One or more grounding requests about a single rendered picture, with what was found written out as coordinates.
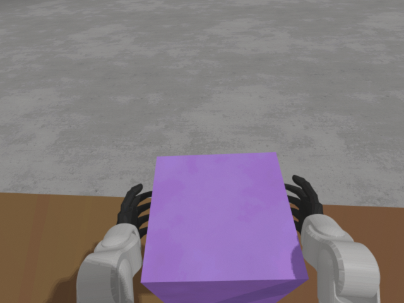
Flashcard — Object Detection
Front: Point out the robot right forearm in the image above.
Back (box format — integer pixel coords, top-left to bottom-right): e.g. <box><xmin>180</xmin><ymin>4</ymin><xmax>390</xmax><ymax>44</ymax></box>
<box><xmin>300</xmin><ymin>214</ymin><xmax>380</xmax><ymax>303</ymax></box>

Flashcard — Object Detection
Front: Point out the right robot hand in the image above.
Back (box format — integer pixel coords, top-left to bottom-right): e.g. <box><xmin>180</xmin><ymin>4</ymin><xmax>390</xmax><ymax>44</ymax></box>
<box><xmin>284</xmin><ymin>175</ymin><xmax>324</xmax><ymax>235</ymax></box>

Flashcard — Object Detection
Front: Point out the robot left forearm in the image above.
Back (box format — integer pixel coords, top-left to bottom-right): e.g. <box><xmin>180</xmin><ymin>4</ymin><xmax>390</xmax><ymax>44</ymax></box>
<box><xmin>76</xmin><ymin>223</ymin><xmax>143</xmax><ymax>303</ymax></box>

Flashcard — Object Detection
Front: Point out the left robot hand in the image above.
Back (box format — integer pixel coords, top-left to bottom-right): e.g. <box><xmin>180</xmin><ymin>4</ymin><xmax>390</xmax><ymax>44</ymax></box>
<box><xmin>116</xmin><ymin>184</ymin><xmax>152</xmax><ymax>239</ymax></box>

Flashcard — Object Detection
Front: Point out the carton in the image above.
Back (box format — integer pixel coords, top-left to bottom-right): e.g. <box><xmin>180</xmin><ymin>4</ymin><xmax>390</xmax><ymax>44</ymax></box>
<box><xmin>141</xmin><ymin>152</ymin><xmax>309</xmax><ymax>303</ymax></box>

